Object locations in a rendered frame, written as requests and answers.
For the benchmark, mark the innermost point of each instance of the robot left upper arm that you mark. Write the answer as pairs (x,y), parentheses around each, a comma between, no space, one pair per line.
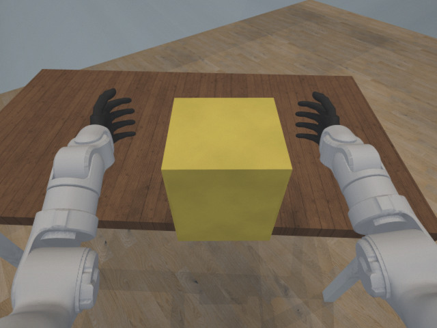
(55,284)

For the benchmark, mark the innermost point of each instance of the right robot hand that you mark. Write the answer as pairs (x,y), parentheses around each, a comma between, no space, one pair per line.
(327,116)

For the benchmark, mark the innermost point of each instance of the robot left forearm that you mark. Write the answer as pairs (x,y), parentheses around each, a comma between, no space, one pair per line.
(68,215)

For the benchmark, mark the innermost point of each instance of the robot right forearm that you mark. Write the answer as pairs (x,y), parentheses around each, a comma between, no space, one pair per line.
(374,203)

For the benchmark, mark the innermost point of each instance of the left robot hand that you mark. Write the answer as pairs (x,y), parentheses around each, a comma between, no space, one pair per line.
(103,116)

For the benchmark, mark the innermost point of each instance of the carton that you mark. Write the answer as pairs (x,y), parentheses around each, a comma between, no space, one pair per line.
(225,168)

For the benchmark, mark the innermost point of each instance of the table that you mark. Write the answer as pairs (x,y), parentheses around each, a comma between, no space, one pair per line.
(56,104)

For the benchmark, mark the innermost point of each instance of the robot right upper arm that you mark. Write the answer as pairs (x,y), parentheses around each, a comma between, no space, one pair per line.
(401,268)

